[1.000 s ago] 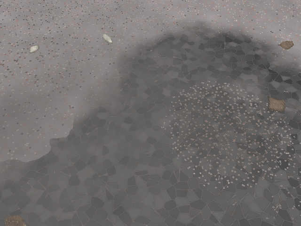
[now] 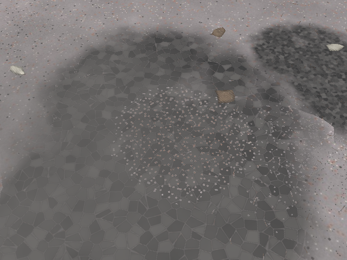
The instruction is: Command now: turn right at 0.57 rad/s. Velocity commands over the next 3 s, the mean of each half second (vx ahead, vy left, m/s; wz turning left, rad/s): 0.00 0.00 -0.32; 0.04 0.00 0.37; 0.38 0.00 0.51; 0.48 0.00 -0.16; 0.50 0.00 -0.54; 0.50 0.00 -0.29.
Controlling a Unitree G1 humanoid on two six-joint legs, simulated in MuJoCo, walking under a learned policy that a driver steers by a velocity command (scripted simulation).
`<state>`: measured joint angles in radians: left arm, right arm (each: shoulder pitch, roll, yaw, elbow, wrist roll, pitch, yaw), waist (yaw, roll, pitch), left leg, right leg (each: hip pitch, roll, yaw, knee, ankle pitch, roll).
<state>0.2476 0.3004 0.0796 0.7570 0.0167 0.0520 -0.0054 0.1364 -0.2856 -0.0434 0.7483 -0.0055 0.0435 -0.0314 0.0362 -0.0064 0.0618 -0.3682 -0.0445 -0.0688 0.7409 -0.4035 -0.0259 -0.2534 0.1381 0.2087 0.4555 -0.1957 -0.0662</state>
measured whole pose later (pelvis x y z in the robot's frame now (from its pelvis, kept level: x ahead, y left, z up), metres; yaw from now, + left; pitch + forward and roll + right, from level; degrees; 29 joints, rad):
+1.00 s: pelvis -0.01 +0.05 +0.00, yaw +7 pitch +0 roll -1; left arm 0.16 0.30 0.05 0.84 0.03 0.03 0.00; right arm 0.28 -0.28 -0.06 0.81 -0.01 0.03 0.01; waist -0.01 -0.04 0.06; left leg -0.22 -0.07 -0.02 0.49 -0.27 0.10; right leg -0.39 -0.01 -0.01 0.98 -0.43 -0.01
